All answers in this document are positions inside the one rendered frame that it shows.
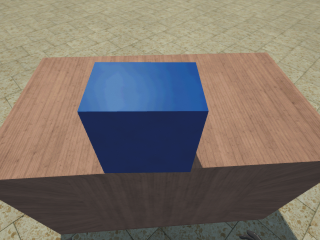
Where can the pedestal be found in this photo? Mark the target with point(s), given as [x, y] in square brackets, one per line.
[258, 151]

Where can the robot right hand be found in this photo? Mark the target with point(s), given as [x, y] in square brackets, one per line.
[251, 236]

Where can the carton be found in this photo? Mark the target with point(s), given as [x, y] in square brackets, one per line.
[144, 117]

